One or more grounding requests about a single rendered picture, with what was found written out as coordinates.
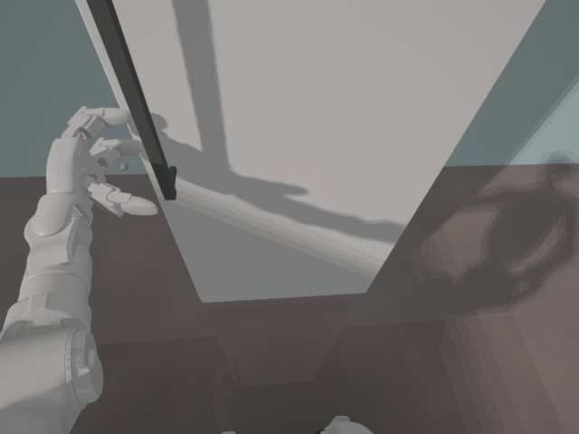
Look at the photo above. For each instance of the left robot forearm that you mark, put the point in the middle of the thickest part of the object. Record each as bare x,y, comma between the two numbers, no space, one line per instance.
55,290

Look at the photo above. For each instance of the handle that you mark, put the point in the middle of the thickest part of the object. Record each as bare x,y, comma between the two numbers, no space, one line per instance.
107,22

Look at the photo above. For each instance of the left robot hand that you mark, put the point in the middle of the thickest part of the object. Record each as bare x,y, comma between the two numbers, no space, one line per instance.
70,163

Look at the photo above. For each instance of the fridge door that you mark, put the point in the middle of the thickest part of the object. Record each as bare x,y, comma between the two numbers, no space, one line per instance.
306,133

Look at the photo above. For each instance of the left robot upper arm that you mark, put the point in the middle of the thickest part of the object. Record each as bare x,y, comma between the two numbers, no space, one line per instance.
46,380

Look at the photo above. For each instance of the robot right shin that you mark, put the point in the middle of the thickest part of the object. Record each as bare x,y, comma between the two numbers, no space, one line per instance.
339,418

